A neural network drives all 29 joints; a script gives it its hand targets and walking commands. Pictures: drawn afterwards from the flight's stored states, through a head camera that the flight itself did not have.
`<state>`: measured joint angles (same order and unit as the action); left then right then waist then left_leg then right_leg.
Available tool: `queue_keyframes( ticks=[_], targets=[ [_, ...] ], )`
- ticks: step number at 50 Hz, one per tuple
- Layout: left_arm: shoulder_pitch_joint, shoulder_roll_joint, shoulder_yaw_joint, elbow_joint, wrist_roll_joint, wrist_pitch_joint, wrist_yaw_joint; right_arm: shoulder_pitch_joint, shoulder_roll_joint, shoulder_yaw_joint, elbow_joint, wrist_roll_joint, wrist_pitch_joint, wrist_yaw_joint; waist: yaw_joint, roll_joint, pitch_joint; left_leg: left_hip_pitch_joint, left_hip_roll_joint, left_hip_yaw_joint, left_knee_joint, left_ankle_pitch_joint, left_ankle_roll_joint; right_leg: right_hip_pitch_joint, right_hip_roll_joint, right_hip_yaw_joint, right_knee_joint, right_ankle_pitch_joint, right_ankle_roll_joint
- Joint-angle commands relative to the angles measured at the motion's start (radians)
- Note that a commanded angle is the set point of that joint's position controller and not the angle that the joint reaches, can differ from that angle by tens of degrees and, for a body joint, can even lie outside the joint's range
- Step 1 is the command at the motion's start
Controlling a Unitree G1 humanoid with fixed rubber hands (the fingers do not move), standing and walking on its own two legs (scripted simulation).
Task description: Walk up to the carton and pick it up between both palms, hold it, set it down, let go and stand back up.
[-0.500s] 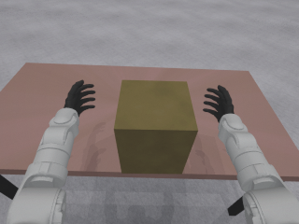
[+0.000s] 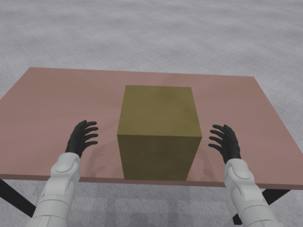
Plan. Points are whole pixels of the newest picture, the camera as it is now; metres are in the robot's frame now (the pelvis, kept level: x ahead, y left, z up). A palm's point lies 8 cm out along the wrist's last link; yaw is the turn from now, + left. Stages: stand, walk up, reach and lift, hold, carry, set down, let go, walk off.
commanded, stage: set down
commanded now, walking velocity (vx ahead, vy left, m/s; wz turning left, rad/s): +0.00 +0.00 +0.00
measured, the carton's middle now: (156, 134) +0.43 +0.02 -0.01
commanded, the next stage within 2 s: let go in 1.68 s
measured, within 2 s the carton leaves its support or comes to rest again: neither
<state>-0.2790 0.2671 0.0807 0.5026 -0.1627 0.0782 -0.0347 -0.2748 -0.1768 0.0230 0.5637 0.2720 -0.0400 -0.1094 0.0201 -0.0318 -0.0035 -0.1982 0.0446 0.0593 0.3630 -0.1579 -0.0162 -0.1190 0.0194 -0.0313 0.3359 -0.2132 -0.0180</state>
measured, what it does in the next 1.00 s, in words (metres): stands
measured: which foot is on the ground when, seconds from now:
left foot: down 0.00-1.00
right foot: down 0.00-1.00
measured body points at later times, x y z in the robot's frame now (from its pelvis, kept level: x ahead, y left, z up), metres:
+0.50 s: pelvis +0.01 +0.01 +0.00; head +0.01 +0.02 +0.44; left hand +0.26 +0.24 -0.02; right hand +0.27 -0.19 -0.02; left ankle +0.02 +0.13 -0.75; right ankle -0.02 -0.10 -0.75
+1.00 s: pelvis +0.02 +0.00 +0.00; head +0.01 +0.01 +0.45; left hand +0.22 +0.24 -0.05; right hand +0.23 -0.20 -0.05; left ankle +0.02 +0.13 -0.75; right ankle -0.02 -0.10 -0.75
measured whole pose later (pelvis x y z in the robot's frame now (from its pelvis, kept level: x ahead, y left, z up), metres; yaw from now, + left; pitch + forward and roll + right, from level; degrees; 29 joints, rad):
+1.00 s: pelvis +0.02 +0.00 +0.00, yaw +0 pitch -3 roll +0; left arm 0.12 0.24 0.00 0.61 -0.12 -0.19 -0.03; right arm 0.10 -0.15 0.05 0.72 0.15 -0.34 -0.03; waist 0.03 -0.03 0.02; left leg -0.12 0.04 0.07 0.38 -0.21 -0.02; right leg -0.05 0.01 -0.02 0.36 -0.26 -0.02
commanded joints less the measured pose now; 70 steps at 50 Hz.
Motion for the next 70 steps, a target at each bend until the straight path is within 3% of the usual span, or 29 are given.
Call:
queue_keyframes(
  ticks=[1,15,27,33,43,56,70],
  targets=[
    [-0.185,0.096,0.026,-0.140,0.002,-0.100,-0.003,-0.160,-0.088,-0.029,-0.160,-0.016,-0.075,0.010,0.006,0.045,-0.266,0.262,-0.053,-0.024,0.031,0.308,-0.017,-0.079,0.004,0.034,-0.058,0.165,0.030],
    [0.016,0.088,-0.039,-0.036,-0.015,-0.390,0.008,0.027,-0.053,-0.032,-0.070,-0.055,-0.281,0.045,0.004,0.063,-0.220,0.219,-0.041,-0.048,0.071,0.288,-0.019,-0.133,-0.007,0.046,-0.030,0.125,0.003],
    [0.135,0.079,-0.071,0.060,-0.021,-0.517,0.004,0.119,-0.050,-0.017,0.091,-0.054,-0.459,0.072,-0.005,0.063,-0.165,0.177,-0.038,-0.057,0.124,0.229,-0.027,-0.193,-0.002,0.037,0.020,0.052,-0.006],
    [0.133,0.090,-0.087,0.034,-0.032,-0.458,0.025,0.117,-0.057,-0.022,0.073,-0.085,-0.424,0.080,-0.008,0.055,-0.136,0.181,-0.028,-0.043,0.076,0.122,-0.017,-0.176,-0.011,0.038,0.007,-0.019,-0.013],
    [0.266,0.077,-0.048,0.013,0.027,-0.342,0.010,0.238,-0.054,0.002,0.064,-0.107,-0.361,0.075,0.013,0.047,-0.096,0.258,-0.042,-0.025,0.045,0.250,-0.021,-0.109,-0.013,0.044,-0.039,0.118,-0.005],
    [0.350,0.074,-0.035,-0.067,0.073,-0.220,-0.001,0.335,-0.051,-0.012,0.010,-0.165,-0.286,0.075,0.010,0.041,-0.052,0.305,-0.043,-0.010,0.016,0.266,-0.014,-0.113,-0.018,0.035,-0.085,0.140,0.003],
    [0.414,0.056,-0.025,-0.085,0.129,-0.105,0.004,0.382,-0.060,-0.028,0.025,-0.218,-0.229,0.084,0.008,0.041,-0.026,0.329,-0.043,-0.006,0.006,0.289,-0.015,-0.124,-0.010,0.014,-0.108,0.129,0.007]
  ],
)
